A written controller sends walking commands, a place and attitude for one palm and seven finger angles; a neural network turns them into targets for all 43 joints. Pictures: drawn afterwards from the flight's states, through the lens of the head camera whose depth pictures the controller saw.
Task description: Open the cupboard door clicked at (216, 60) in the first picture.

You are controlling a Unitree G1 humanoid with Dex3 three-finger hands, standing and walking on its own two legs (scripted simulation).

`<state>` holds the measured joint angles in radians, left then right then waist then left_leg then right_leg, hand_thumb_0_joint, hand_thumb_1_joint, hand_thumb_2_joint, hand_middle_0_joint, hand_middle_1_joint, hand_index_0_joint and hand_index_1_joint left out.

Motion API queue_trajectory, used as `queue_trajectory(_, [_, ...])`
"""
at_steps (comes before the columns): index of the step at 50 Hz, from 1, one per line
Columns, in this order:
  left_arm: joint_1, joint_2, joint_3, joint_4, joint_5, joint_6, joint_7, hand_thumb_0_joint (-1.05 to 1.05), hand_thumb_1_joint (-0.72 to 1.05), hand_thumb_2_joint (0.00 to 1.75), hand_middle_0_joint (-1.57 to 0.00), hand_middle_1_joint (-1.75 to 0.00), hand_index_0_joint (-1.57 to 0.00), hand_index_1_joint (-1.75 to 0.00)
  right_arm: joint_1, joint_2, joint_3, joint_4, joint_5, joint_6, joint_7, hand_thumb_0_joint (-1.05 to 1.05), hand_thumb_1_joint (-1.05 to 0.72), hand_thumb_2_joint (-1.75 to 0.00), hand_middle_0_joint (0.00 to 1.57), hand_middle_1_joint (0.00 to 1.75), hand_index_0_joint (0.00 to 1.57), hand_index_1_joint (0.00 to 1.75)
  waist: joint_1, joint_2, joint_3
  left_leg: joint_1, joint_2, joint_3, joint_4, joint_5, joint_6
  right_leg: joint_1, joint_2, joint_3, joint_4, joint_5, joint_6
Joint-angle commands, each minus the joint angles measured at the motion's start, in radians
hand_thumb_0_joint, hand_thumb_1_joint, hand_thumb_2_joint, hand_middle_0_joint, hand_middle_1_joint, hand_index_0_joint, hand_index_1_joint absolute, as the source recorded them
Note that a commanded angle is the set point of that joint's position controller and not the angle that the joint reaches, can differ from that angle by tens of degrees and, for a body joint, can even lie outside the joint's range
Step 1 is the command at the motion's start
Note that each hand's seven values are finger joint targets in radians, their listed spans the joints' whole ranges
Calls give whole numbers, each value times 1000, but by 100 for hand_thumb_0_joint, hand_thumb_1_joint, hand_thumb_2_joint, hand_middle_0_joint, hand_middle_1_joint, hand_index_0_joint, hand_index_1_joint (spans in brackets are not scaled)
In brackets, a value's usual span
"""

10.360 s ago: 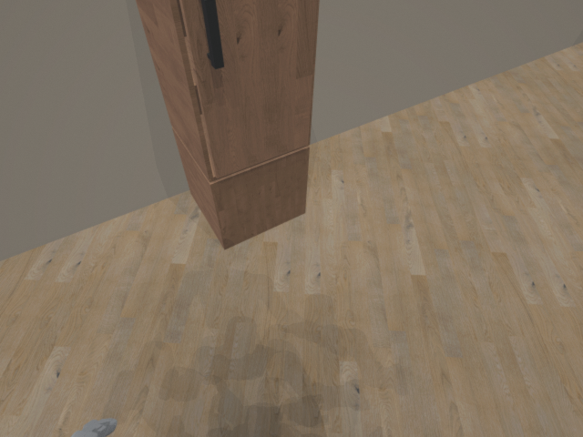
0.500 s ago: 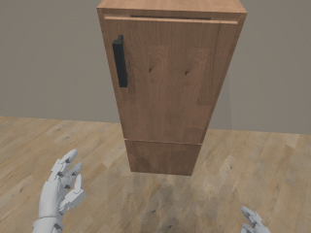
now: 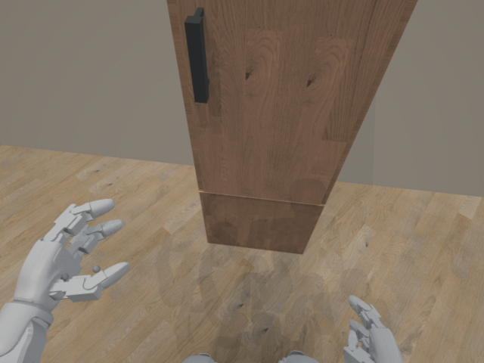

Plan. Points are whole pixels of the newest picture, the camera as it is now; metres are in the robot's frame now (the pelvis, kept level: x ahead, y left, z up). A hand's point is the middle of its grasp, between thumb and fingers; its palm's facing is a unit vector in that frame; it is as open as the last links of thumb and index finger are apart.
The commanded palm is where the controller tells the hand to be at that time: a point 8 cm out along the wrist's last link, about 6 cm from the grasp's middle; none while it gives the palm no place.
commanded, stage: raise the hand with hooked fingers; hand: left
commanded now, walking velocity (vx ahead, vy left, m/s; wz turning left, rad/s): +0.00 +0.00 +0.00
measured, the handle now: (200, 57) +0.59 +0.12 +0.18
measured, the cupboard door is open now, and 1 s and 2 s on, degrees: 0 0 0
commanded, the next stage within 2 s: move the hooked fingers beside the handle in 1.38 s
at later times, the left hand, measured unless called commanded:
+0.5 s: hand (47, 217) +0.27 +0.27 +0.14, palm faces +0.00 -1.00 -0.05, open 13.3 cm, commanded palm +0.24 +0.32 +0.15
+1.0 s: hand (24, 152) +0.32 +0.29 +0.21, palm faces +0.00 -1.00 -0.05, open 14.0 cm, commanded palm +0.28 +0.33 +0.20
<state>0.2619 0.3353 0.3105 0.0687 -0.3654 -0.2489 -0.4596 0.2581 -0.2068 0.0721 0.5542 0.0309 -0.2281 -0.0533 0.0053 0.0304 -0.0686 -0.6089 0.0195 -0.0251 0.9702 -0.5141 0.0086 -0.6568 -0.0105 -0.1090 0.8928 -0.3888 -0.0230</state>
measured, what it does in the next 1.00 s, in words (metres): stands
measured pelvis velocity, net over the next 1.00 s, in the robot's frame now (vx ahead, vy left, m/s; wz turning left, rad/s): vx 0.02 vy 0.01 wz -0.01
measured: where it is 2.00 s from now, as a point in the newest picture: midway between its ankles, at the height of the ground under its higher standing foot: outside the picture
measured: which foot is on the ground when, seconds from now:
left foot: down 0.00-1.00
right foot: down 0.00-1.00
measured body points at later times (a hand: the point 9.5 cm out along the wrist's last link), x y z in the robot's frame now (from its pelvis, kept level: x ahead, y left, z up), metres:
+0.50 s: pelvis +0.01 +0.02 +0.03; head +0.02 +0.03 +0.48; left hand +0.26 +0.33 +0.15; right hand +0.20 -0.21 -0.02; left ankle -0.02 +0.11 -0.69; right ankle +0.04 -0.11 -0.69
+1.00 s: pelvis +0.02 +0.01 +0.05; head +0.02 +0.00 +0.50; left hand +0.31 +0.35 +0.21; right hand +0.18 -0.23 -0.03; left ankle -0.02 +0.11 -0.69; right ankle +0.04 -0.11 -0.69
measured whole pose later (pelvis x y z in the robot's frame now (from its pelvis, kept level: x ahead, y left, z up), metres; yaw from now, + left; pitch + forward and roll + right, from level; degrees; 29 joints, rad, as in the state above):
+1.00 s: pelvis +0.02 +0.01 +0.05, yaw -1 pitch +1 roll -1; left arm -0.19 0.50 0.47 0.31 -0.35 0.04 -0.53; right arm 0.27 -0.28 0.08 0.59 0.06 -0.21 -0.10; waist 0.03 0.04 -0.03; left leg -0.23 0.00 0.01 0.57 -0.36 0.03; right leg -0.29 -0.02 -0.07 0.52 -0.24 0.00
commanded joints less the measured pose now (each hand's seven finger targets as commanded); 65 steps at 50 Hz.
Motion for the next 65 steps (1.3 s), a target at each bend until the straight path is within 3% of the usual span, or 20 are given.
queue_trajectory(1, [-30, 161, 120, -212, -47, -41, 33, 0, 4, 53, -26, -86, -26, -86, -68, -175, -88, -182, 12, -93, -13, 0, -90, -90, 20, 30, 20, 30, 19, -12, -225, 27, -27, -12, -211, 341, 7, 280, 11, 67, -156, 186, 10])
queue_trajectory(2, [-48, 167, 122, -191, -47, -37, 33, 0, 1, 52, -26, -87, -26, -87, -74, -179, -81, -179, 8, -98, -11, 0, -90, -90, 20, 30, 20, 30, 24, -12, -181, 23, -26, -17, -223, 339, 6, 273, 19, 60, -157, 183, 1])
queue_trajectory(4, [-53, 166, 115, -194, -38, -46, 37, 0, -3, 50, -27, -90, -27, -90, -54, -186, -87, -171, 11, -108, -11, 0, -90, -90, 20, 30, 20, 30, 16, -28, -188, 45, -23, -17, -245, 323, 6, 270, 17, 52, -168, 166, 5])
queue_trajectory(7, [-124, 193, 119, -205, -30, -38, 41, 0, -10, 47, -27, -94, -27, -94, -49, -198, -85, -165, 13, -118, -14, 0, -90, -90, 20, 30, 20, 30, 13, 21, -166, 80, -25, -18, -268, 300, 5, 266, 19, 49, -183, 136, 0])
queue_trajectory(9, [-146, 198, 114, -236, -18, -32, 47, 0, -15, 45, -27, -98, -27, -98, -43, -194, -86, -162, 17, -122, -18, 0, -90, -90, 20, 30, 20, 30, 12, 57, -193, 130, -20, -21, -292, 318, 3, 277, 19, 38, -190, 153, -1])
queue_trajectory(14, [-221, 230, 138, -237, -8, -2, 66, 0, -27, 40, -28, -105, -28, -105, -44, -196, -80, -147, 19, -126, -28, 0, -90, -90, 20, 30, 20, 30, 16, 62, -172, 192, -15, -34, -337, 352, -4, 303, 24, 25, -214, 190, -4])
queue_trajectory(17, [-282, 252, 156, -182, -12, 35, 53, 0, -34, 37, -29, -110, -29, -110, -54, -201, -73, -138, 21, -115, -36, 0, -90, -90, 20, 30, 20, 30, 21, 54, -117, 199, -16, -36, -361, 356, -6, 327, 28, 26, -240, 208, -8])
queue_trajectory(19, [-331, 256, 148, -188, -6, 60, 39, 0, -38, 35, -29, -112, -29, -112, -64, -199, -69, -140, 24, -112, -41, 0, -90, -90, 20, 30, 20, 30, 21, 96, -134, 235, -15, -32, -375, 372, -6, 339, 24, 29, -254, 224, -8])
queue_trajectory(23, [-410, 278, 153, -198, -3, 100, 18, 0, -48, 31, -30, -118, -30, -118, -68, -193, -60, -137, 24, -111, -43, 0, -90, -90, 20, 30, 20, 30, 26, 113, -152, 302, -11, -39, -396, 474, -13, 382, 28, 27, -276, 303, -10])
queue_trajectory(24, [-412, 278, 156, -184, -2, 110, 15, 0, -50, 30, -30, -120, -30, -120, -64, -191, -59, -134, 24, -109, -44, 0, -90, -90, 20, 30, 20, 30, 23, 89, -157, 316, -8, -45, -402, 498, -17, 386, 29, 23, -282, 317, -8])
queue_trajectory(32, [-536, 327, 189, -57, -6, 183, -23, 0, -50, 30, -30, -120, -30, -120, -86, -195, -47, -120, 30, -73, -51, 0, -90, -90, 20, 30, 20, 30, 19, 42, -103, 325, -15, -33, -445, 426, -5, 408, 32, 33, -346, 287, -9])
queue_trajectory(35, [-625, 366, 202, -88, 1, 186, -28, 0, -50, 30, -30, -120, -30, -120, -95, -191, -43, -125, 30, -69, -57, 0, -90, -90, 20, 30, 20, 30, 18, 83, -152, 364, -16, -35, -458, 434, -4, 429, 28, 40, -360, 293, -10])
queue_trajectory(43, [-732, 452, 261, -19, 2, 217, -51, 0, -50, 30, -30, -120, -30, -120, -93, -193, -40, -117, 32, -59, -61, 0, -90, -90, 20, 30, 20, 30, 31, 87, -164, 400, -21, -28, -491, 498, -2, 494, 26, 44, -398, 363, -14])
queue_trajectory(47, [-656, 388, 219, 92, -5, 252, -76, 0, -50, 30, -30, -120, -30, -120, -78, -199, -46, -119, 38, -50, -51, 0, -90, -90, 20, 30, 20, 30, 35, 16, -124, 379, -22, -21, -495, 512, 1, 491, 26, 40, -402, 387, -12])
queue_trajectory(49, [-662, 403, 223, 62, -2, 259, -82, 0, -50, 30, -30, -120, -30, -120, -84, -205, -51, -127, 39, -46, -44, 0, -90, -90, 20, 30, 20, 30, 37, 41, -152, 385, -25, -13, -490, 525, 3, 494, 21, 47, -396, 408, -11])
queue_trajectory(52, [-661, 431, 256, 30, -7, 253, -72, 0, -50, 30, -30, -120, -30, -120, -86, -205, -54, -135, 35, -41, -38, 0, -90, -90, 20, 30, 20, 30, 44, 19, -166, 383, -25, -5, -484, 518, 6, 510, 23, 52, -397, 411, -10])
queue_trajectory(54, [-696, 444, 267, -25, -2, 235, -58, 0, -50, 30, -30, -120, -30, -120, -92, -199, -53, -142, 34, -43, -39, 0, -90, -90, 20, 30, 20, 30, 44, 62, -190, 402, -26, -6, -491, 530, 4, 515, 24, 51, -397, 415, -11])
queue_trajectory(57, [-688, 458, 293, -25, -6, 216, -41, 0, -50, 30, -30, -120, -30, -120, -80, -196, -54, -133, 28, -46, -43, 0, -90, -90, 20, 30, 20, 30, 44, 33, -187, 402, -27, 5, -490, 523, 10, 529, 25, 58, -405, 428, -8])
queue_trajectory(59, [-710, 438, 270, -17, 3, 212, -40, 0, -50, 30, -30, -120, -30, -120, -84, -193, -53, -129, 32, -47, -49, 0, -90, -90, 20, 30, 20, 30, 35, 75, -165, 403, -29, 9, -499, 494, 10, 509, 24, 60, -412, 405, -8])
queue_trajectory(65, [-715, 414, 240, -13, 13, 220, -45, 0, -50, 30, -30, -120, -30, -120, -91, -191, -51, -127, 35, -49, -60, 0, -90, -90, 20, 30, 20, 30, 29, 73, -166, 412, -31, 10, -504, 479, 13, 520, 19, 60, -420, 401, -6])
